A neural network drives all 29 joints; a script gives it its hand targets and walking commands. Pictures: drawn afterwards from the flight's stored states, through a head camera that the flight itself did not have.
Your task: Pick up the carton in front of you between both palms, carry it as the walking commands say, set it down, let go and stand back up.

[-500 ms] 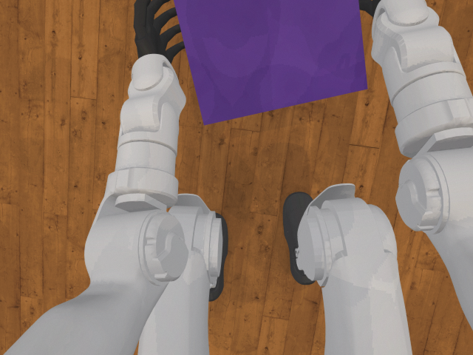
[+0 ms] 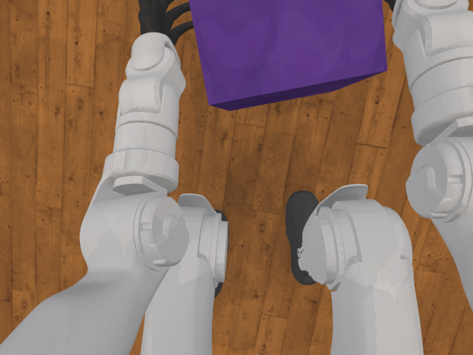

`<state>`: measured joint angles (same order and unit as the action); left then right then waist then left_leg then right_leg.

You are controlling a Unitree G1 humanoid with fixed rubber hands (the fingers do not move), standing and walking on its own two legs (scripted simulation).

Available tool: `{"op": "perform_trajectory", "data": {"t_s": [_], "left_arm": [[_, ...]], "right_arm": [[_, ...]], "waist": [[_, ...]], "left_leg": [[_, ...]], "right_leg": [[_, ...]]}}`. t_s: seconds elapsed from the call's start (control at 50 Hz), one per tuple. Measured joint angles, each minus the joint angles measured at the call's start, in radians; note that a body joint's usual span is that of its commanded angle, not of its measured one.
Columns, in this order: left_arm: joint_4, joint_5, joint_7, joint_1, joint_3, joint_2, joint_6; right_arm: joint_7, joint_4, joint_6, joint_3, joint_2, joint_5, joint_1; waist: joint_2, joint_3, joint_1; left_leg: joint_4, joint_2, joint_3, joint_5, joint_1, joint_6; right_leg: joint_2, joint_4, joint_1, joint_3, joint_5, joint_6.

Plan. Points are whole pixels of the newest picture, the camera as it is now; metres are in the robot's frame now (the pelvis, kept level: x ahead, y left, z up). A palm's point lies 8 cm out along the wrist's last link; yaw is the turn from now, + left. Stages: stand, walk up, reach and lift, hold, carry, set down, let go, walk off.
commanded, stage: set down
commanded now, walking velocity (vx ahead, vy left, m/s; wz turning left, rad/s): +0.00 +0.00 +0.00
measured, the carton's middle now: (276, 30) +0.54 -0.08 -0.24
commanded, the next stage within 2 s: let go in 1.66 s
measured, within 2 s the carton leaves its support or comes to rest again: neither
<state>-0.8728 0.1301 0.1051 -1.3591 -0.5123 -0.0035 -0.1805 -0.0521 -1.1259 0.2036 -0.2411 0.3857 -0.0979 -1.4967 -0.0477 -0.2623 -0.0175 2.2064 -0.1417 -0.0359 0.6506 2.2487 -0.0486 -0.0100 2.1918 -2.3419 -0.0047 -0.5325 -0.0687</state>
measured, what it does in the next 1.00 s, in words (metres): rises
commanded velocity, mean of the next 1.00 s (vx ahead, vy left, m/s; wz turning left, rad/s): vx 0.00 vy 0.00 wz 0.00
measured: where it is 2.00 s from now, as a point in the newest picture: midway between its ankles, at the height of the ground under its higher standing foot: (256, 260)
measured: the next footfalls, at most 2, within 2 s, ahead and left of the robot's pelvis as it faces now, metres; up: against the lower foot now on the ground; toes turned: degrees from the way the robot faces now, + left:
none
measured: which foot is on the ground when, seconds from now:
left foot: down 0.00-1.00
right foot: down 0.00-1.00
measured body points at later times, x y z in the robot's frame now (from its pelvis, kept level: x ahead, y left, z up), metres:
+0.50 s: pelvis +0.00 +0.00 +0.00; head +0.36 -0.06 +0.25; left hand +0.52 +0.11 -0.19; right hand +0.52 -0.25 -0.21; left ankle +0.10 +0.11 -0.33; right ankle +0.11 -0.10 -0.33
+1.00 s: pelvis -0.01 +0.00 +0.07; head +0.33 -0.06 +0.37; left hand +0.54 +0.11 -0.05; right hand +0.54 -0.27 -0.06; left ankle +0.10 +0.11 -0.33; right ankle +0.11 -0.10 -0.33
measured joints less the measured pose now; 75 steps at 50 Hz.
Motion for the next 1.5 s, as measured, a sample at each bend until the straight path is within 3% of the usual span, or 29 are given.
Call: {"op": "perform_trajectory", "data": {"t_s": [0.28, 0.38, 0.44, 0.52, 0.6, 0.66, 0.76, 0.86, 1.02, 1.32, 1.5], "left_arm": [[-0.024, 0.013, -0.026, 0.000, -0.003, -0.012, 0.037], [-0.077, 0.009, -0.026, -0.014, 0.038, -0.041, 0.063], [-0.146, -0.052, 0.007, -0.002, 0.118, -0.088, 0.079], [-0.160, -0.202, 0.044, 0.025, 0.231, -0.159, 0.112], [-0.109, -0.330, 0.062, 0.045, 0.331, -0.213, 0.111], [-0.071, -0.366, 0.077, 0.039, 0.361, -0.220, 0.093], [0.001, -0.340, 0.111, 0.034, 0.341, -0.188, 0.049], [0.054, -0.276, 0.128, 0.078, 0.291, -0.140, 0.012], [0.043, -0.205, 0.103, 0.145, 0.221, -0.108, 0.010], [0.179, -0.196, 0.085, 0.258, 0.218, -0.098, -0.026], [0.202, -0.169, 0.059, 0.326, 0.194, -0.082, -0.028]], "right_arm": [[-0.026, -0.010, -0.034, -0.035, 0.000, -0.018, 0.004], [-0.022, -0.060, -0.086, -0.012, 0.021, 0.016, -0.011], [0.010, -0.112, -0.118, 0.050, 0.047, 0.077, 0.009], [0.053, -0.102, -0.162, 0.115, 0.097, 0.190, 0.074], [0.058, -0.039, -0.168, 0.168, 0.142, 0.277, 0.091], [0.045, -0.017, -0.149, 0.191, 0.168, 0.310, 0.063], [0.021, 0.002, -0.104, 0.205, 0.180, 0.314, 0.015], [0.012, 0.031, -0.063, 0.170, 0.143, 0.259, 0.049], [-0.003, 0.023, -0.063, 0.095, 0.102, 0.172, 0.128], [-0.034, 0.133, -0.021, 0.057, 0.097, 0.138, 0.209], [-0.051, 0.145, -0.018, 0.029, 0.071, 0.108, 0.265]], "waist": [[-0.001, -0.011, 0.000], [0.001, -0.050, 0.003], [0.000, -0.083, 0.007], [-0.007, -0.130, 0.012], [-0.011, -0.177, 0.012], [-0.009, -0.181, 0.011], [-0.001, -0.148, 0.016], [0.007, -0.046, 0.019], [0.016, 0.126, 0.032], [0.033, 0.231, 0.049], [0.044, 0.279, 0.054]], "left_leg": [[0.020, -0.002, 0.001, 0.016, -0.006, -0.004], [0.028, 0.001, -0.001, 0.015, -0.028, -0.009], [0.026, 0.005, -0.001, 0.015, -0.047, -0.010], [0.023, -0.001, -0.002, 0.002, -0.055, -0.009], [0.035, 0.003, -0.005, -0.007, -0.071, -0.005], [0.038, 0.005, -0.005, -0.015, -0.075, -0.002], [0.009, 0.017, -0.007, -0.022, -0.094, 0.005], [-0.082, 0.022, -0.003, -0.026, -0.132, 0.012], [-0.265, 0.029, 0.007, -0.054, -0.184, 0.016], [-0.546, 0.046, 0.026, -0.117, -0.333, 0.016], [-0.750, 0.056, 0.038, -0.169, -0.482, 0.015]], "right_leg": [[-0.002, 0.021, 0.004, -0.003, -0.015, -0.003], [0.002, 0.028, 0.023, -0.002, -0.010, 0.000], [0.005, 0.025, 0.040, -0.001, -0.008, 0.002], [-0.002, 0.024, 0.053, 0.000, -0.002, -0.001], [-0.005, 0.033, 0.072, -0.003, 0.007, -0.002], [-0.003, 0.033, 0.077, -0.003, 0.017, 0.000], [0.010, -0.001, 0.094, 0.002, 0.031, 0.009], [0.020, -0.088, 0.133, 0.010, 0.030, 0.016], [0.032, -0.264, 0.188, 0.021, 0.047, 0.024], [0.049, -0.540, 0.339, 0.030, 0.103, 0.026], [0.056, -0.739, 0.490, 0.036, 0.148, 0.025]]}}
